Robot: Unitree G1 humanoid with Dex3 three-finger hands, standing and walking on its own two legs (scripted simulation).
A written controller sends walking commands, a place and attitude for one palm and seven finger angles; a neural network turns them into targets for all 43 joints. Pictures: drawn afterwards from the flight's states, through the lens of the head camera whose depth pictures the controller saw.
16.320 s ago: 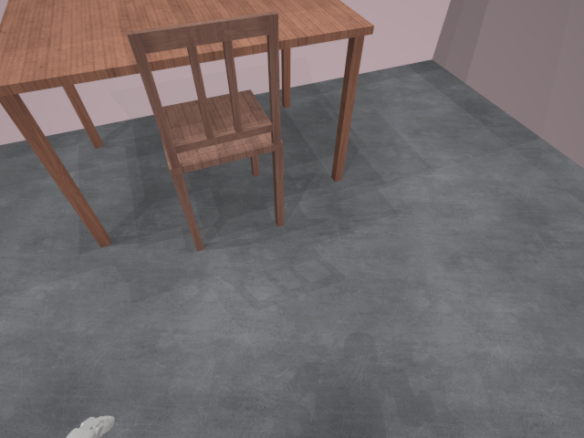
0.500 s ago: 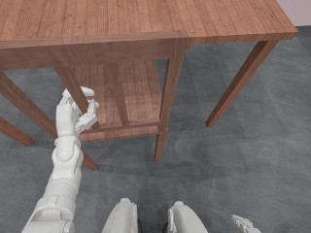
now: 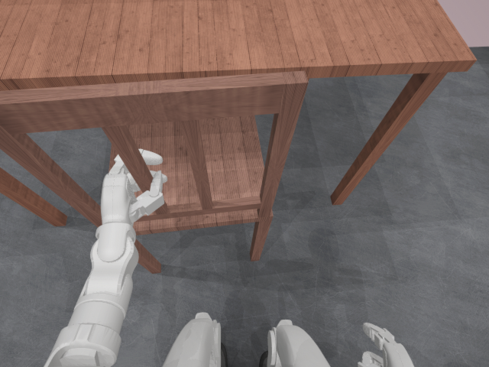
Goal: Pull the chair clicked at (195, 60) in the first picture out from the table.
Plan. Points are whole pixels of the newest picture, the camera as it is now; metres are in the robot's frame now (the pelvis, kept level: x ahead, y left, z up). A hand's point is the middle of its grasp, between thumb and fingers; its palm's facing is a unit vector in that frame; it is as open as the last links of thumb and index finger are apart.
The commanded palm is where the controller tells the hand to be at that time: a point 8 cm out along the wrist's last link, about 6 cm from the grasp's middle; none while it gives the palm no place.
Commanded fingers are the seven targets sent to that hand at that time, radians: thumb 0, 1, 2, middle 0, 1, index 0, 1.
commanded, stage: step backward, pulling the chair out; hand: left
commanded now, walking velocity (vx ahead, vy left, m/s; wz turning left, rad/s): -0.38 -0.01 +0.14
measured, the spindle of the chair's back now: (143, 176) +0.41 +0.18 +0.01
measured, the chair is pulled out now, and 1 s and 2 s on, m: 0.04 0.15 0.22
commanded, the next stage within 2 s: none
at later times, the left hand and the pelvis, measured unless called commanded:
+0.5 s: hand (161, 213) +0.34 +0.14 +0.02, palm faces +0.03 -0.99 -0.13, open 5.3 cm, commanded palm +0.32 +0.18 +0.02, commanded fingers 0.00 0.90 0.90 -0.50 -1.45 -0.50 -1.45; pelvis -0.01 +0.01 +0.08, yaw -1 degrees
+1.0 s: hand (162, 256) +0.28 +0.12 +0.02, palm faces +0.01 -0.99 -0.15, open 5.3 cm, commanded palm +0.27 +0.17 +0.02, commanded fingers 0.00 0.90 0.90 -0.50 -1.45 -0.50 -1.45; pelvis -0.06 +0.00 +0.08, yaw +1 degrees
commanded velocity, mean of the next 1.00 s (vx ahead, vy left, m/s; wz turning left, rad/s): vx -0.38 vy -0.04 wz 0.14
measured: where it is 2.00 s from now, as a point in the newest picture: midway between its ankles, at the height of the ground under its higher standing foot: outside the picture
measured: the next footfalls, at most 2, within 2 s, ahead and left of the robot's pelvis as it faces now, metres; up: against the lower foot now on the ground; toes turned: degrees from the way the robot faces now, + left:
left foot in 1.38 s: -0.10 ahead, +0.14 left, +0.00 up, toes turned +4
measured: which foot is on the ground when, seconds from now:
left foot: down 0.00-1.00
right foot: down 0.00-1.00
